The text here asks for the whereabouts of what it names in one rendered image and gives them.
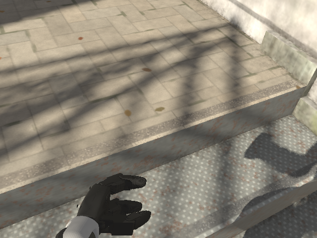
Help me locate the stairs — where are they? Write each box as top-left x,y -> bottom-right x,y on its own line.
0,85 -> 317,238

